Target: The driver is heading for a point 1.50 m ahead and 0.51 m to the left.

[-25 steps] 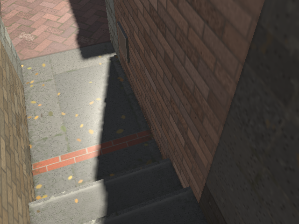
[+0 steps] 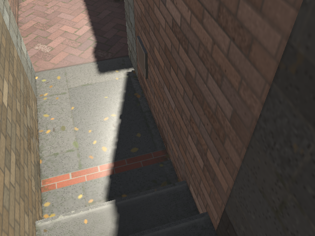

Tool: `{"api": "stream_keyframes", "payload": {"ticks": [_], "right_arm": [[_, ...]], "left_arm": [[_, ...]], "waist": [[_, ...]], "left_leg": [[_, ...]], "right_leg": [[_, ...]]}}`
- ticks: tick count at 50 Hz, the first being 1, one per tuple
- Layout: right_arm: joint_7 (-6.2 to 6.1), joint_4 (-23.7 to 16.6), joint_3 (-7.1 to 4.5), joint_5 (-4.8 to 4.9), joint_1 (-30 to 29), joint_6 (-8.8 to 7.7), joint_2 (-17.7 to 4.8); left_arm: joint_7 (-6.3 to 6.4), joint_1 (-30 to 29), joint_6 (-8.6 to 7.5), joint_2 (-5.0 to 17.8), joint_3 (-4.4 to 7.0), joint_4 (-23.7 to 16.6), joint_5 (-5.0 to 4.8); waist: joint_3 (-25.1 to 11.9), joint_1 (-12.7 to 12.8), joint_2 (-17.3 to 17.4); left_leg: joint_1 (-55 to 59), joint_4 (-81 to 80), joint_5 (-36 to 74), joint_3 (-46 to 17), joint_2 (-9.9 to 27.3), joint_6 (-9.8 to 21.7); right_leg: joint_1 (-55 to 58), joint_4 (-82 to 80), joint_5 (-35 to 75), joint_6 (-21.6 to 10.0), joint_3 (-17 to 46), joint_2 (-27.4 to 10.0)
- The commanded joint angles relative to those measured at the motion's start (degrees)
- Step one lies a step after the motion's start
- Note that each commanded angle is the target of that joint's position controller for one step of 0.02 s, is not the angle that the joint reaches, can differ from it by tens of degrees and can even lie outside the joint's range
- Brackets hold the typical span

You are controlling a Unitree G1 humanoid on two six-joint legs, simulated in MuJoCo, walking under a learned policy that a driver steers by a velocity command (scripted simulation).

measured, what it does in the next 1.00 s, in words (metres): goes down: right foot 0.16 m lower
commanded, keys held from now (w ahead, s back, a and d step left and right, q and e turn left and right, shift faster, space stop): no key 0.12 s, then w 0.66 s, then no key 0.22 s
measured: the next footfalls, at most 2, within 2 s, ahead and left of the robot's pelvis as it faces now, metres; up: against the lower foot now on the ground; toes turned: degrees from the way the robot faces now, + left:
right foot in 0.76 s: +0.27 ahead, -0.02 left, -0.16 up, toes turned +2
left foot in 1.16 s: +0.52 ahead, +0.23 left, -0.33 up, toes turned +2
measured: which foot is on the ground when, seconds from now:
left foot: down 0.00-0.76, up 0.78-1.00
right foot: down 0.00-0.44, up 0.46-0.74, down 0.76-1.00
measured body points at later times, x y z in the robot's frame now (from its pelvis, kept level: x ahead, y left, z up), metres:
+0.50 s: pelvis +0.06 +0.03 -0.05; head +0.06 +0.04 +0.40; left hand +0.00 +0.30 -0.20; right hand +0.07 -0.24 -0.19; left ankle -0.06 +0.10 -0.74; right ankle +0.04 -0.12 -0.71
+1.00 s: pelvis +0.29 +0.06 -0.22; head +0.32 +0.07 +0.23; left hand +0.19 +0.30 -0.36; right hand +0.39 -0.19 -0.36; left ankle +0.37 +0.21 -0.89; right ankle +0.23 -0.02 -0.90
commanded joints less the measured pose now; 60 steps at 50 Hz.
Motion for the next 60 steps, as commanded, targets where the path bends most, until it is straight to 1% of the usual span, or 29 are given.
{"api": "stream_keyframes", "payload": {"ticks": [1,12,18,21,23,25,26,27,28,29,33,35,36,37,39,40,41,42,43,46,47,48,51,52,53,57,58,59,60], "right_arm": [[0.25,-0.39,-0.18,0.09,2.21,-0.14,-5.18],[0.79,-1.45,-1.58,-0.72,3.7,-0.51,-7.66],[1.49,-3.83,-1.9,-0.65,1.57,-2.6,-4.93],[1.76,-0.95,-2.21,-1.24,11.25,-3.02,-4.71],[1.42,7.12,-4.24,-2.89,35.44,-3.44,-10.77],[-0.32,4.9,-4.44,0.01,31.24,-3.81,-14.04],[-0.92,2.72,-3.8,-0.84,25.88,-3.83,-12.11],[1.17,1.01,-0.52,-3.13,18.4,-7.48,-0.58],[1.58,-1.0,0.54,-2.03,15.15,-8.96,2.13],[-0.4,-0.28,-0.92,0.82,10.03,-7.85,-5.58],[-0.9,2.58,-1.37,1.54,13.03,-6.94,-6.25],[-1.44,3.1,-2.09,1.34,13.26,-6.5,-7.84],[4.55,-1.35,-1.0,-5.07,8.34,-8.01,-9.78],[6.89,-2.1,-2.85,-4.19,3.33,-8.49,-9.0],[7.55,0.73,-3.7,-3.61,12.49,-6.59,-7.71],[7.97,2.73,-2.93,-3.56,28.63,-6.2,-1.81],[2.26,-3.32,-3.69,1.16,18.34,-6.56,-8.08],[-0.01,-4.67,-3.29,0.54,12.2,-5.47,-7.2],[-1.23,-4.94,-4.18,-0.9,6.78,-4.69,-10.2],[-1.72,-3.21,-3.44,0.67,9.48,-0.29,-4.93],[3.12,-2.37,1.33,-0.77,20.11,-2.18,6.58],[5.7,-0.66,1.0,-2.37,22.82,-2.2,3.61],[6.53,-5.09,-1.2,-2.58,8.56,-0.56,-8.29],[6.48,-6.13,-1.57,-2.23,6.08,-0.46,-8.41],[2.9,-9.82,-0.54,0.53,-4.66,-1.86,-4.29],[0.19,-9.04,-0.57,3.48,-0.69,-3.25,-3.99],[4.44,-3.97,-3.31,0.52,16.6,-0.81,-11.84],[5.54,-3.1,-6.59,0.79,27.86,-1.28,-18.43],[8.58,-5.06,-6.29,1.07,24.93,-1.26,-18.62]], "left_arm": [[0.09,0.26,-0.62,5.26,1.21,-1.63,0.12],[-1.69,6.68,-0.31,7.78,4.37,1.26,1.59],[-1.42,16.36,-3.69,11.32,6.75,3.68,2.21],[-1.12,8.56,-3.46,10.81,6.78,2.93,2.47],[-1.54,-6.02,-2.78,5.52,5.12,-1.49,3.05],[-0.3,-6.99,-2.73,6.91,4.21,-3.35,3.56],[-0.34,-5.61,-2.67,8.18,4.32,-2.01,2.42],[-5.07,-3.3,-7.23,0.22,1.18,-3.67,7.24],[-6.67,0.43,-8.59,2.06,1.19,-1.2,9.28],[-3.64,-3.76,-6.71,9.17,4.08,-2.74,2.42],[-4.05,-0.1,-3.07,0.9,1.24,-2.34,0.2],[-2.4,7.65,-3.33,4.92,2.16,0.31,1.1],[-7.0,27.81,-3.47,9.89,1.7,5.72,9.38],[-7.16,35.11,-3.19,13.68,3.68,9.35,10.39],[-7.61,38.08,-4.92,7.14,2.84,9.46,10.31],[-8.68,33.08,-5.67,10.13,1.88,5.31,8.35],[-4.02,20.3,-5.25,12.52,4.04,1.35,1.92],[-0.43,15.98,-5.5,18.31,5.73,3.19,1.81],[0.64,14.24,-6.28,11.08,3.43,2.55,1.73],[2.34,16.95,-6.61,8.0,1.51,4.98,2.05],[-4.34,13.57,-7.67,6.64,1.17,4.37,5.22],[-6.56,8.34,-8.19,4.45,0.96,0.7,4.7],[-3.06,15.71,-10.2,3.22,-0.42,2.31,4.35],[-2.17,17.74,-9.62,3.17,-1.29,2.8,3.88],[1.21,19.37,-7.1,5.05,0.46,4.02,-0.74],[3.45,18.91,-3.11,4.71,-0.28,6.49,1.86],[-3.3,19.83,-4.27,8.72,-1.45,7.03,7.99],[-8.7,19.23,-4.75,9.08,-0.62,5.17,6.74],[-12.31,26.4,-4.93,6.06,-0.95,4.55,2.64]], "waist": [[0.5,-0.72,-0.12],[5.06,1.73,0.36],[1.14,5.2,-7.16],[1.76,-1.86,-3.69],[4.14,-15.08,14.99],[11.69,-9.56,9.37],[12.82,-6.56,5.23],[9.52,-5.27,-2.72],[5.96,-3.58,-0.46],[6.93,0.67,5.34],[5.26,0.91,5.22],[2.15,3.77,3.76],[6.64,8.33,2.19],[7.33,9.89,-4.29],[6.08,10.7,-14.88],[-13.1,-0.39,-12.7],[-3.31,3.1,4.19],[0.91,2.61,-2.66],[5.82,1.95,11.56],[1.73,-0.69,3.18],[-2.11,-6.43,-13.37],[1.2,-6.64,-1.96],[0.7,0.1,1.69],[-0.13,-0.03,-0.3],[-0.49,6.55,3.61],[2.77,4.54,-2.33],[5.03,-1.5,2.61],[-6.52,-7.57,9.82],[-24.49,-4.95,21.67]], "left_leg": [[-3.34,-5.02,17.03,-3.69,5.11,0.97],[-17.38,-1.24,-20.98,-2.71,2.0,5.48],[-24.39,27.08,-10.44,2.9,2.48,1.62],[-16.22,21.74,-7.46,2.37,3.38,0.84],[10.3,5.24,-0.43,-9.92,8.72,3.34],[7.72,0.91,17.53,-29.07,20.55,5.87],[5.93,2.44,21.04,-26.82,20.27,7.59],[6.34,10.06,16.56,-22.11,18.86,8.52],[3.96,13.22,14.24,-15.37,16.21,6.69],[-8.02,9.26,10.88,-6.35,6.78,5.31],[-33.93,14.18,-0.37,-2.43,2.66,6.92],[-27.74,28.67,8.44,-1.92,1.26,4.56],[-23.49,37.29,12.74,-4.5,6.38,0.59],[-21.76,45.54,3.77,-5.17,5.12,1.25],[-31.91,83.75,-16.15,-5.38,-3.21,6.89],[-43.4,96.37,-22.99,-6.93,-5.76,2.73],[-50.33,67.22,-13.5,-9.82,-0.68,2.28],[-55.94,66.73,-13.46,-11.82,0.14,-0.52],[-49.88,55.83,-9.42,-14.43,2.1,-2.56],[-24.46,36.02,-3.15,-5.9,3.67,-5.41],[-22.49,44.75,9.54,-1.99,6.68,-6.28],[-20.37,43.98,18.35,-1.21,6.58,-5.69],[-31.03,20.35,47.23,-5.52,12.41,-4.68],[-25.8,16.83,44.83,-1.95,11.03,-3.8],[-19.74,7.17,41.84,1.94,4.75,-3.36],[-10.06,-8.1,42.28,-0.21,7.2,-2.46],[-1.73,-6.02,55.58,-1.56,9.98,2.0],[23.31,3.67,73.87,-1.66,13.16,8.75],[41.57,12.8,80.54,-10.15,25.49,19.98]], "right_leg": [[2.6,-2.95,13.78,-2.8,1.73,-2.2],[0.09,0.84,-24.86,-6.61,1.82,1.7],[-0.5,-4.21,-29.12,-17.85,25.53,-11.8],[-11.13,10.04,-24.89,-15.41,20.09,-8.45],[-40.12,48.38,-12.07,-10.85,-1.45,5.68],[-53.66,46.77,-15.43,-9.07,3.73,3.8],[-51.24,44.24,-11.65,-7.67,4.53,2.16],[-57.52,47.01,9.17,-8.37,22.34,0.38],[-53.88,37.7,19.08,-9.34,20.11,-0.84],[-33.46,18.31,19.74,-6.15,1.47,3.11],[6.32,11.01,36.25,-3.75,-4.55,10.25],[13.37,7.16,40.5,-5.0,-1.75,9.6],[13.99,17.88,26.64,-7.7,11.92,0.35],[12.24,11.75,15.46,-6.54,13.04,0.32],[23.91,0.39,12.97,-13.25,8.48,1.88],[40.52,21.95,57.0,-29.98,25.74,-7.8],[32.1,7.86,54.1,-23.17,27.87,-15.08],[23.81,5.93,32.55,-31.2,42.54,-22.46],[12.12,4.73,33.55,-29.32,41.97,-21.29],[-5.68,6.96,54.73,-21.9,26.65,-13.53],[-12.87,8.85,39.02,-21.7,22.24,-3.53],[-22.38,12.9,30.49,-21.12,18.82,-0.7],[-15.46,24.26,4.4,-14.18,15.85,1.47],[-18.1,25.7,1.59,-12.29,15.16,2.52],[-13.11,19.72,3.99,-11.68,12.99,3.14],[-11.01,37.01,2.11,-12.5,13.56,3.24],[-15.47,45.54,3.53,-9.22,19.39,0.48],[-28.34,59.63,4.0,-5.23,12.75,6.84],[-40.57,88.55,-43.49,0.04,4.68,10.84]]}}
